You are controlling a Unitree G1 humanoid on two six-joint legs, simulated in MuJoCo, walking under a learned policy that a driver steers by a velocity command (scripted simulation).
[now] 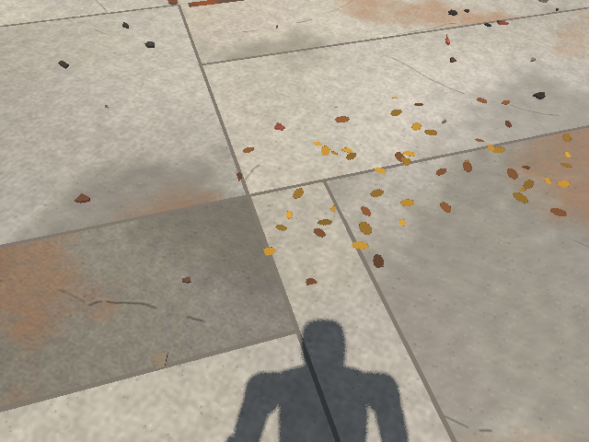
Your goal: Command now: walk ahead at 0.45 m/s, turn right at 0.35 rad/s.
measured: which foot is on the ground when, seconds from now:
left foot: down 0.00-0.26, up 0.28-0.86, down 0.88-1.00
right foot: up 0.00-0.24, down 0.26-0.88, up 0.90-1.00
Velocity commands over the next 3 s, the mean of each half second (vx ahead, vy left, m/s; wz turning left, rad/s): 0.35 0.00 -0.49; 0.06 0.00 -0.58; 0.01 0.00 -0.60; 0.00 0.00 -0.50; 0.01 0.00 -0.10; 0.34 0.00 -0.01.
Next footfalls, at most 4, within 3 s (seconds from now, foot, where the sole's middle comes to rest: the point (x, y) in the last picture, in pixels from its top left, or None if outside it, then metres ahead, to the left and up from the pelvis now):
0.26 right None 0.30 -0.08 -0.78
0.88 left None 0.46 0.05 -0.78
1.36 right None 0.29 -0.10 -0.78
1.92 left None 0.46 -0.01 -0.78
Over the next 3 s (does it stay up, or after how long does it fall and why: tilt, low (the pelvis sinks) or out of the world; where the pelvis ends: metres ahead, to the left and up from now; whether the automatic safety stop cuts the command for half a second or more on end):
stays up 0.44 -0.12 0.00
